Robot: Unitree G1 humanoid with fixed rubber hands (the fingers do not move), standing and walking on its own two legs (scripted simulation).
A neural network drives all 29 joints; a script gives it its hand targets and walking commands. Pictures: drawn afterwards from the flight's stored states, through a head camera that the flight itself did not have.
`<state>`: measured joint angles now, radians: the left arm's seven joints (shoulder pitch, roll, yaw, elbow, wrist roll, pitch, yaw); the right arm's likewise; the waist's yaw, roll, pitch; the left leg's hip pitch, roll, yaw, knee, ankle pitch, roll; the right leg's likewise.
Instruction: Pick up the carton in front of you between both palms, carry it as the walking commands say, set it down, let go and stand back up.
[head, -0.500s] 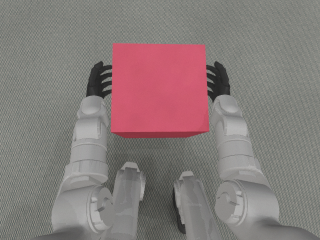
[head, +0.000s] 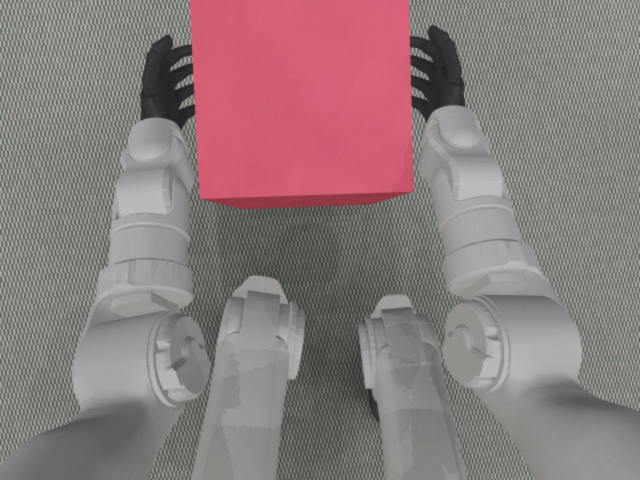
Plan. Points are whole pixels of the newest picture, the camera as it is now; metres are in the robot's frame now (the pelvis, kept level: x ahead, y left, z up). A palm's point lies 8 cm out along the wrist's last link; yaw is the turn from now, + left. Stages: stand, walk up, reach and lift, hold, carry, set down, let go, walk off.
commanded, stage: set down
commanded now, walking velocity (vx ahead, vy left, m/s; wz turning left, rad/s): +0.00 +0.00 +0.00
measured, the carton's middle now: (304, 124) +0.51 +0.08 -0.21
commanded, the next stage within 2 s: none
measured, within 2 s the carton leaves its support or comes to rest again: rests again in 1.34 s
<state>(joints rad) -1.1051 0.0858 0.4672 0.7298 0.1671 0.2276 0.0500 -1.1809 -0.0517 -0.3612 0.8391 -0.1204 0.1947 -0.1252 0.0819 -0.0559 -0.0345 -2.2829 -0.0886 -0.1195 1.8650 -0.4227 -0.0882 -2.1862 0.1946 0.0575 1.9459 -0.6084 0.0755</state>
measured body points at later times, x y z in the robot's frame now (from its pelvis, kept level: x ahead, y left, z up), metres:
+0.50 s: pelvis +0.00 +0.00 -0.05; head +0.34 +0.02 +0.24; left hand +0.49 +0.24 -0.21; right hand +0.55 -0.06 -0.21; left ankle +0.13 +0.14 -0.40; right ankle +0.09 -0.12 -0.40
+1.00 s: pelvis +0.00 +0.00 -0.06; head +0.35 +0.02 +0.22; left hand +0.49 +0.24 -0.23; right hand +0.54 -0.07 -0.23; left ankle +0.13 +0.14 -0.40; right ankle +0.09 -0.12 -0.40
